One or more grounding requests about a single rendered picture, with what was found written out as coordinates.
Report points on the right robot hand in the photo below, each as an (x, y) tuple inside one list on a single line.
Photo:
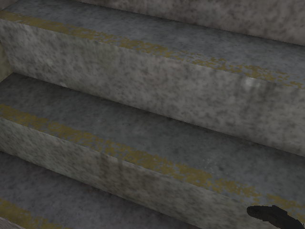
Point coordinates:
[(275, 216)]

